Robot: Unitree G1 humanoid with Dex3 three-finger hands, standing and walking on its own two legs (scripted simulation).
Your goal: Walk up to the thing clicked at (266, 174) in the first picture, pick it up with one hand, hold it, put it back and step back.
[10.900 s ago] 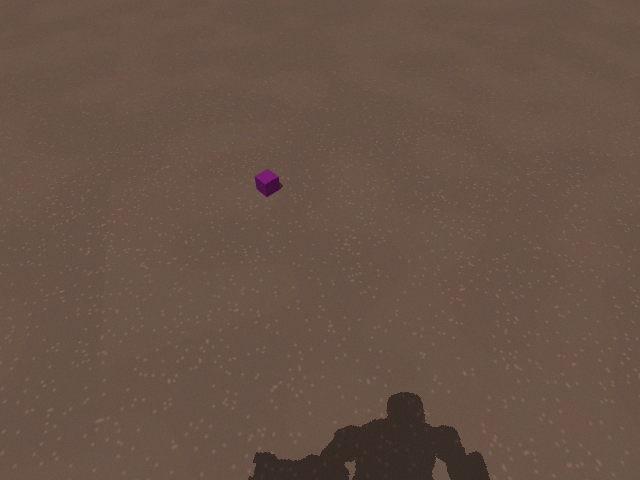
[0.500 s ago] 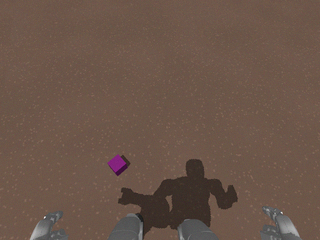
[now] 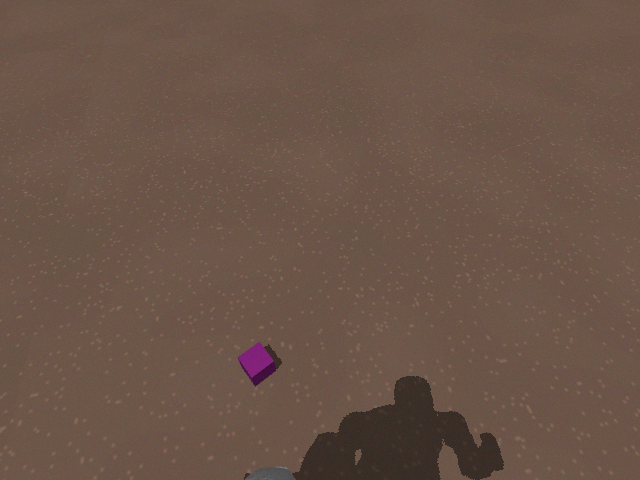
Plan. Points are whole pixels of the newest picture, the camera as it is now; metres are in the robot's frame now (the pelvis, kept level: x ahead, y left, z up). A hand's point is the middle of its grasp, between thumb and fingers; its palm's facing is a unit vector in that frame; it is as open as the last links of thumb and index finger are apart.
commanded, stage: walk up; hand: left
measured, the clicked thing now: (257, 364) +0.51 +0.25 -0.73
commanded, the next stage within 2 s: none
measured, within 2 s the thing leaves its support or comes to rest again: neither
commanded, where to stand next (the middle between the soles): +0.09 +0.01 m, yaw +0 degrees
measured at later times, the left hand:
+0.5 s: hand out of the picture +0.08 +0.30 -0.16, palm faces -0.10 -0.91 -0.41, open 7.4 cm
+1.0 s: hand out of the picture +0.06 +0.28 -0.16, palm faces -0.09 -0.95 -0.30, open 7.4 cm
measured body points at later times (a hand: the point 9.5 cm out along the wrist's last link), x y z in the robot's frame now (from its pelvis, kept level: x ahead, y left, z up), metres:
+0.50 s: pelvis -0.01 +0.03 -0.01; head +0.07 +0.03 +0.43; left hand +0.08 +0.35 -0.13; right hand +0.11 -0.28 -0.12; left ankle +0.07 +0.10 -0.73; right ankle -0.03 -0.10 -0.70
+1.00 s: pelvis -0.01 +0.02 +0.00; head -0.01 +0.06 +0.45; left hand +0.07 +0.33 -0.14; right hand +0.01 -0.32 -0.07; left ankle +0.00 +0.11 -0.73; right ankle -0.04 -0.10 -0.68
